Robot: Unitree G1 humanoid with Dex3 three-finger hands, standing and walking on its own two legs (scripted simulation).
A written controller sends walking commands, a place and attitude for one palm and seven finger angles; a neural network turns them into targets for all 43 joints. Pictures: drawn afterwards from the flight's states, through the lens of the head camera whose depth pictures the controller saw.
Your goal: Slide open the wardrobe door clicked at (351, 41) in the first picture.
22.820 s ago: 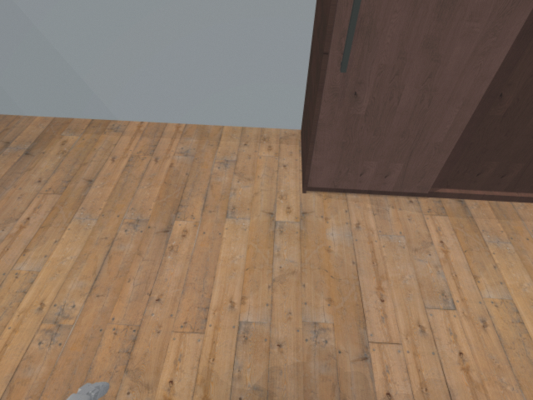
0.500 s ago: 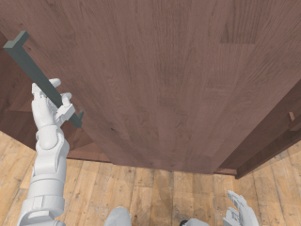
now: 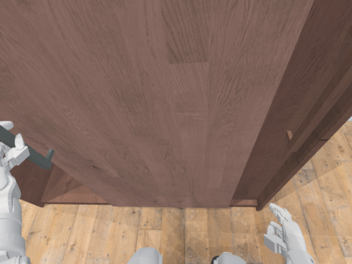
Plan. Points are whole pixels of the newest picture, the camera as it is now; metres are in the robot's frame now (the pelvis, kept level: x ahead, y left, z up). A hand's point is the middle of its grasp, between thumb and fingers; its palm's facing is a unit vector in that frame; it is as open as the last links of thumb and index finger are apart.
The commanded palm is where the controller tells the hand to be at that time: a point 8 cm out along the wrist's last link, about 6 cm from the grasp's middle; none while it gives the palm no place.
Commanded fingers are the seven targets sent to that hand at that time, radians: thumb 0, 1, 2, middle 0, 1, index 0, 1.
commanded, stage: stop walking and hold the door there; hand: left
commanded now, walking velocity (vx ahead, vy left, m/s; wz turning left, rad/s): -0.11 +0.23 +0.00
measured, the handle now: (9, 129) +0.36 +0.41 +0.10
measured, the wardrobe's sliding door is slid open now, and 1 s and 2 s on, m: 0.45 0.45 0.45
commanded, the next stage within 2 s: none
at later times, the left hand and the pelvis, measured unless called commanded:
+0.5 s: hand (20, 153) +0.31 +0.37 +0.08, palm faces +0.56 -0.74 -0.38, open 6.7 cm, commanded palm +0.27 +0.38 +0.07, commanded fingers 0.00 0.90 0.90 -0.45 -1.40 -0.45 -1.40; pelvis -0.03 +0.02 +0.00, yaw -2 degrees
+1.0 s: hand (16, 153) +0.31 +0.37 +0.08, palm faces +0.50 -0.78 -0.37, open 6.7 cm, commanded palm +0.27 +0.39 +0.07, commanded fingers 0.00 0.90 0.90 -0.45 -1.40 -0.45 -1.40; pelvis -0.05 +0.04 +0.01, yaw -2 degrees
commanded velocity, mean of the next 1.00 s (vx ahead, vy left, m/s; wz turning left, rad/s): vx -0.03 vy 0.03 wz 0.01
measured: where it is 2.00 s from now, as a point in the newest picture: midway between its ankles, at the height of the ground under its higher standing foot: outside the picture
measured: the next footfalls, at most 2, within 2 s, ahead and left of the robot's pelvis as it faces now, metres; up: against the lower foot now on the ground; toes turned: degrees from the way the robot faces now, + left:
left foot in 0.24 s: +0.04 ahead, +0.15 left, +0.00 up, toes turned +5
right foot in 0.48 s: +0.01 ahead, -0.08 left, +0.00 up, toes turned -5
